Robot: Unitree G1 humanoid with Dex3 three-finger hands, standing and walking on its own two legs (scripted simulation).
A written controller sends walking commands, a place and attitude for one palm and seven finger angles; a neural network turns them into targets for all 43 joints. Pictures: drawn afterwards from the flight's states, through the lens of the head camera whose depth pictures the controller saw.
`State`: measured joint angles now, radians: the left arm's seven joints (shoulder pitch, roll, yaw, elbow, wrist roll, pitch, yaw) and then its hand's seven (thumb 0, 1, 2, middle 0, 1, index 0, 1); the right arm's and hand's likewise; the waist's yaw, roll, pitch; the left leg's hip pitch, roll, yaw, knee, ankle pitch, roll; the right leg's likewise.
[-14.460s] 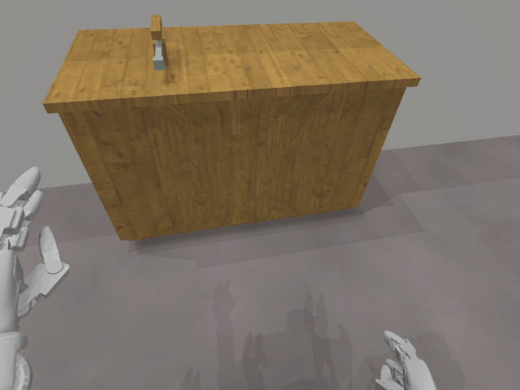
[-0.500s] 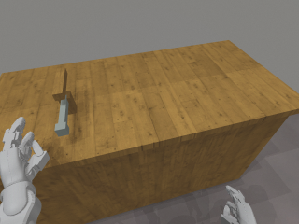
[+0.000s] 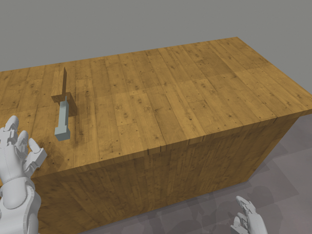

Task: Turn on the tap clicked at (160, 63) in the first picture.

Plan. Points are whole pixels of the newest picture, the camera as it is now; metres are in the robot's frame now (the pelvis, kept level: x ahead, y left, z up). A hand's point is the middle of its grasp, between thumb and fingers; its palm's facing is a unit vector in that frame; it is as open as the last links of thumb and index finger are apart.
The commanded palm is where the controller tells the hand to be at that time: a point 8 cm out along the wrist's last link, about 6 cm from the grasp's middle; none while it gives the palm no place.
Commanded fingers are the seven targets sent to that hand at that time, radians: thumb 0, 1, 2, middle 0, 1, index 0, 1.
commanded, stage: reach beside the lever's end, fingers flat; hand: left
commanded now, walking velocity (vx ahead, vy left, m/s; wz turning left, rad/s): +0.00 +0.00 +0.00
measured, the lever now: (62, 133) +0.33 +0.28 +0.09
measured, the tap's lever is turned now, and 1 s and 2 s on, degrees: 0 0 11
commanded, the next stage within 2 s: push the lever round in 0.84 s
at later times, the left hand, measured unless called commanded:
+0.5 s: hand (41, 144) +0.29 +0.32 +0.09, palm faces +0.60 -0.79 -0.08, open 7.8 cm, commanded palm +0.24 +0.35 +0.09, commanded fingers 0.00 0.90 0.90 -0.15 -0.15 -0.15 -0.15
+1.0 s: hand (38, 145) +0.28 +0.33 +0.09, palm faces +0.61 -0.79 -0.07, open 7.8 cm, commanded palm +0.24 +0.36 +0.08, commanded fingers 0.00 0.90 0.90 -0.15 -0.15 -0.15 -0.15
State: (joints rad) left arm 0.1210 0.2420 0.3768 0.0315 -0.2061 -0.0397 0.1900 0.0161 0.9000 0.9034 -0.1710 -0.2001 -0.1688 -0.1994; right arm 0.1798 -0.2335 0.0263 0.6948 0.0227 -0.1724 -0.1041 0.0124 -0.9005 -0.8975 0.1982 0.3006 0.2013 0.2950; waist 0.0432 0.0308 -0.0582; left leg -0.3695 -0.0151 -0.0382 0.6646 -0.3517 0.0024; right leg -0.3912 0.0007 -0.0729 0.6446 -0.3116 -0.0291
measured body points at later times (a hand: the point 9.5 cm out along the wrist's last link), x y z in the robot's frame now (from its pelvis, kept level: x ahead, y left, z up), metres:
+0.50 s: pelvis +0.00 +0.00 +0.00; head +0.02 -0.01 +0.45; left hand +0.25 +0.36 +0.10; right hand +0.15 -0.25 -0.10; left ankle -0.01 +0.12 -0.72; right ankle +0.01 -0.10 -0.72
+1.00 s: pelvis +0.00 +0.00 -0.01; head +0.02 +0.00 +0.44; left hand +0.25 +0.37 +0.09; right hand +0.16 -0.25 -0.10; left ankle -0.01 +0.12 -0.72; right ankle +0.01 -0.10 -0.72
